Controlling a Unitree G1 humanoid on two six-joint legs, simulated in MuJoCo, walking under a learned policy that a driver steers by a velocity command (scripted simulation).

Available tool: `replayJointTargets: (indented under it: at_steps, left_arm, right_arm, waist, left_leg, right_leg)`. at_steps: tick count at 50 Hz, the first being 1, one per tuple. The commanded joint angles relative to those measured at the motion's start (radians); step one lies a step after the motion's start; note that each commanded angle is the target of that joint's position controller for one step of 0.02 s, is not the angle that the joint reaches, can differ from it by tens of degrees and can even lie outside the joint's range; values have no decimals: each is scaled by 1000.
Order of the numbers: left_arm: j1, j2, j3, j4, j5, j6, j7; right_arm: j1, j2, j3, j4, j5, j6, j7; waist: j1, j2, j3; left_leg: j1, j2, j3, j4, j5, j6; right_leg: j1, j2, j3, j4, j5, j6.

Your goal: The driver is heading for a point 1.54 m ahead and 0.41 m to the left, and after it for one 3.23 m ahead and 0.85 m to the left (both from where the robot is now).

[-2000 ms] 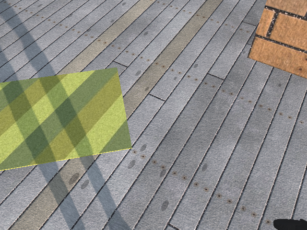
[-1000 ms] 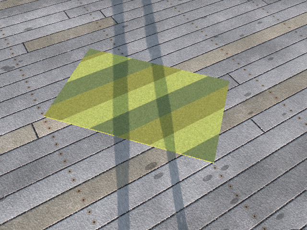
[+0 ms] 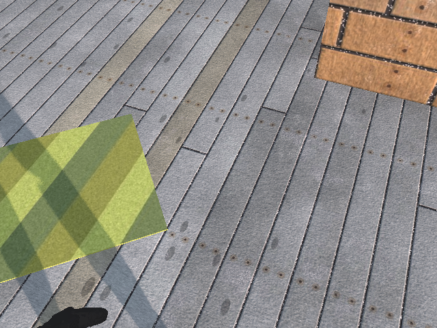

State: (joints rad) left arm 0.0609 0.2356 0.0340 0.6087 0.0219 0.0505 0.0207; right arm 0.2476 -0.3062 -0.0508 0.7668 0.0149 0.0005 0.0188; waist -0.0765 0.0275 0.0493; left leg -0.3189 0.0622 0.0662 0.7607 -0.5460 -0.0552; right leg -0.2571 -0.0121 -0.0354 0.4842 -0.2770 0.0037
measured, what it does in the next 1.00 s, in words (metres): walks ahead, turning left: left foot, then right foot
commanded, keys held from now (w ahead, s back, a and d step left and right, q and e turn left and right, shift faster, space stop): q+shift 0.06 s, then w+q+shift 0.42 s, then w+shift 0.06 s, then w+e+shift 0.46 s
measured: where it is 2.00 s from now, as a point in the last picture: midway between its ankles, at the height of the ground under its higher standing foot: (86, 144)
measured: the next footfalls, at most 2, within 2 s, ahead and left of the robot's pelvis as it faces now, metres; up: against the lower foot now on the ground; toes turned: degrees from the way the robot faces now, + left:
left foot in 0.50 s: +0.16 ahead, +0.27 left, +0.00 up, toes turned +33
right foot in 0.96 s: +0.60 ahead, +0.41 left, +0.00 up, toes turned +19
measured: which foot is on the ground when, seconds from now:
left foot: up 0.00-0.48, down 0.50-0.94, up 0.96-1.00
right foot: down 0.00-0.48, up 0.50-0.94, down 0.96-1.00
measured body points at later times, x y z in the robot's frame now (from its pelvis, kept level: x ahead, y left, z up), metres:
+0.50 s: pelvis +0.11 +0.12 -0.03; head +0.12 +0.16 +0.42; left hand +0.03 +0.43 -0.16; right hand +0.40 -0.05 -0.08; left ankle +0.13 +0.24 -0.74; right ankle +0.00 -0.12 -0.73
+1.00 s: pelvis +0.44 +0.37 -0.04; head +0.44 +0.39 +0.41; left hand +0.47 +0.67 -0.15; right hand +0.58 +0.12 -0.15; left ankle +0.18 +0.32 -0.60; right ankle +0.56 +0.39 -0.74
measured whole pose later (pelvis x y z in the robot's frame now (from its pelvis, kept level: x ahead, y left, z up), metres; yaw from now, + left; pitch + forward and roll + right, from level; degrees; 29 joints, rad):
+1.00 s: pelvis +0.44 +0.37 -0.04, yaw +18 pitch -1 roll +0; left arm 0.22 0.30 0.06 0.73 -0.03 -0.09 -0.07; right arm 0.38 -0.27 -0.04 0.78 -0.02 -0.08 -0.06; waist 0.03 -0.05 0.04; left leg -0.05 -0.07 0.15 1.24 -0.50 -0.03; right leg -0.50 0.13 -0.11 0.67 -0.20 -0.18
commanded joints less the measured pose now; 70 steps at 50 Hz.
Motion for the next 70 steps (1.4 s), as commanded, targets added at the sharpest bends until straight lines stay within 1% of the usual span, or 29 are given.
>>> replayJointTargets:
  at_steps: [1, 3, 7, 21, 23, 25, 26, 27, 28, 31, 33, 39, 43, 46, 47, 48, 49, 50, 51, 52, 53, 56, 59, 62, 65, 67, 68, 69, 70]
  left_arm:
    - [35, 210, 77, -37, -7, -31, 12]
    - [-37, 157, 62, -37, -6, -47, 16]
    - [86, 164, 73, 13, -25, -84, 25]
    - [165, 281, 125, 101, -46, -123, -40]
    - [133, 295, 125, 98, -50, -115, -50]
    - [78, 252, 102, 75, -41, -114, -47]
    - [102, 82, 51, 12, -8, -138, -40]
    - [40, 148, 46, -46, -36, -182, -29]
    - [-39, 230, 60, -52, -91, -201, -27]
    - [93, 172, 40, 25, -60, -196, -29]
    - [159, 169, 43, 76, -75, -156, -49]
    - [-20, 108, 20, 46, -68, -147, -79]
    - [-22, 105, 28, 46, -76, -170, -117]
    - [156, 169, 61, 71, -81, -134, -111]
    - [446, 238, 96, 138, -80, -112, -97]
    - [780, 262, 103, 235, -78, -104, -74]
    - [757, 156, 47, 295, -26, -108, -69]
    - [543, 138, 34, 202, -5, -128, -73]
    - [483, 121, 41, 136, -17, -125, -64]
    - [385, 128, 42, 104, -25, -131, -59]
    - [262, 159, 45, 58, -14, -142, -53]
    - [159, 160, 40, 23, -21, -155, -32]
    - [212, 165, 51, 43, -67, -159, 0]
    - [301, 171, 59, 79, -85, -134, 6]
    - [322, 137, 55, 88, -72, -108, 4]
    - [284, 30, 20, 37, -36, -112, -18]
    - [405, -46, -11, -25, -77, -129, -28]
    - [376, 45, -5, -15, -104, -123, -16]
    - [266, 104, 10, -22, -85, -113, -14]
  right_arm:
    - [-23, -179, -63, -78, 24, 21, -24]
    - [33, -129, -63, -71, 18, 59, -43]
    - [-76, -97, -57, -155, 19, 42, -18]
    - [-177, -55, -19, -255, 34, 22, 30]
    - [-77, -90, -34, -221, 38, 24, 30]
    - [360, -244, -119, -71, 46, 19, 6]
    - [356, -385, -139, -58, 46, 12, -2]
    - [264, -326, -100, -147, 29, -32, 14]
    - [246, -228, -72, -151, 18, -58, 25]
    - [117, -127, -33, -144, -17, -77, 19]
    - [56, -82, -14, -145, -31, -92, 9]
    - [150, -62, -5, -79, -36, -134, -44]
    - [195, -136, -15, -39, -41, -118, -88]
    - [168, -191, -38, -54, -34, -84, -139]
    - [52, -207, -45, -92, -59, -81, -144]
    - [-144, -204, -48, -130, -53, -85, -124]
    - [-187, 75, 28, -175, -68, -124, -60]
    - [-2, 157, 65, -234, 8, -158, -26]
    - [-7, 57, 62, -265, 22, -191, 5]
    - [-42, -12, 44, -269, 17, -201, 18]
    - [-6, -21, 43, -257, 1, -188, 14]
    - [5, -58, 36, -256, -37, -140, -35]
    - [-171, -21, 53, -304, -50, -130, -53]
    - [-248, -18, 37, -326, 5, -129, -50]
    - [-175, -69, -6, -304, 43, -139, -43]
    - [195, -168, -54, -237, 31, -150, -43]
    - [268, -262, -66, -204, -17, -142, -26]
    - [202, -197, -64, -226, -17, -136, -22]
    - [154, -121, -49, -229, -10, -127, -29]
  waist:
    - [91, -201, -116]
    - [44, -177, -77]
    - [117, -184, -69]
    - [94, -100, 81]
    - [27, -88, 35]
    - [-204, 55, -150]
    - [-98, 450, -82]
    - [-68, 325, -233]
    - [-88, 134, -164]
    - [38, 63, -72]
    - [79, 45, -24]
    - [33, -1, 103]
    - [54, 50, 25]
    - [178, 171, -52]
    - [324, 153, -111]
    - [503, -30, -139]
    - [356, -368, -89]
    - [158, -368, -202]
    - [159, -166, -216]
    - [80, 84, -77]
    - [-7, 143, -5]
    - [-62, 104, 64]
    - [53, 8, 33]
    - [140, -86, -36]
    - [91, -154, -87]
    - [-83, -47, -333]
    - [3, 409, -449]
    - [-11, 354, -342]
    - [-38, 207, -193]
  left_leg:
    - [-269, 8, -85, 375, -65, -37]
    - [-245, 5, -86, 432, 35, -52]
    - [-403, 67, -68, 346, 212, -19]
    - [-421, 127, 9, 137, 167, 122]
    - [-181, 36, 117, 79, 135, 159]
    - [476, -149, 169, -9, 225, 243]
    - [578, 62, -392, -279, -65, 359]
    - [589, 216, -867, -529, -308, 438]
    - [572, 285, -806, -591, -234, 393]
    - [303, 244, -548, -502, -42, 321]
    - [204, 185, -354, -543, 170, 254]
    - [158, 33, 100, -671, 772, 51]
    - [332, 56, 155, -576, 1351, -36]
    - [357, 117, 157, -212, 1975, -64]
    - [246, 125, 128, 71, 2044, -63]
    - [53, 0, 130, 668, 1351, -62]
    - [-374, -182, 9, 1130, -96, -6]
    - [-584, -169, -200, 1231, -144, 45]
    - [-640, -147, -256, 1105, -9, 107]
    - [-599, -95, -240, 918, 125, 151]
    - [-514, -59, -253, 782, 201, 134]
    - [-315, 6, -215, 472, 262, 41]
    - [-67, 3, -152, 75, 489, -17]
    - [30, -75, -154, -161, 594, -63]
    - [90, -81, -180, -277, 470, -32]
    - [554, 113, -342, -211, 225, 68]
    - [810, 363, -985, -440, -231, 249]
    - [735, 385, -1099, -495, -472, 249]
    - [623, 335, -901, -480, -333, 214]
  right_leg:
    - [201, -329, 195, -131, 584, -270]
    - [107, -303, 93, -168, 507, -235]
    - [218, -344, 155, -349, -275, -188]
    - [331, -376, -161, -374, -199, -118]
    - [256, -318, -270, -209, 96, -94]
    - [-82, -223, -334, 449, 563, -25]
    - [-522, -68, -240, 909, -286, 53]
    - [-648, 2, 57, 1050, -315, 38]
    - [-731, -44, 72, 1038, -178, 4]
    - [-627, -170, 102, 897, 46, -54]
    - [-561, -186, 106, 842, 168, -58]
    - [-471, -7, 14, 378, 500, -43]
    - [-305, 108, -135, 178, 545, -83]
    - [-62, 184, -200, 214, 370, -126]
    - [175, 159, -147, 222, 322, -169]
    - [411, 15, 43, 49, 519, -271]
    - [538, 37, 117, 219, 389, -250]
    - [528, -73, 554, 164, 52, -407]
    - [475, -177, 829, -139, -397, -466]
    - [262, -201, 871, -287, -528, -411]
    - [40, -184, 876, -326, -532, -412]
    - [-322, -28, 630, -321, -238, -376]
    - [-433, 76, 413, -254, -46, -318]
    - [-278, 82, 459, -167, -148, -257]
    - [-56, 49, 511, 14, -81, -199]
    - [-203, 95, 377, 540, 17, -118]
    - [-550, 164, 259, 882, -306, -74]
    - [-703, 43, 213, 1026, -190, -68]
    - [-750, 9, 171, 1067, -98, -62]
Keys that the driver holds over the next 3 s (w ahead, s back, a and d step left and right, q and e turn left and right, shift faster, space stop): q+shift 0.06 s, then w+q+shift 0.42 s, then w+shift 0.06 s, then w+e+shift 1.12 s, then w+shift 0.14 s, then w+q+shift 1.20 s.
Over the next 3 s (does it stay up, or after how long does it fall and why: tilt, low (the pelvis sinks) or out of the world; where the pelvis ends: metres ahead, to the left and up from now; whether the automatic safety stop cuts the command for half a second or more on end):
stays up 2.05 0.25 -0.01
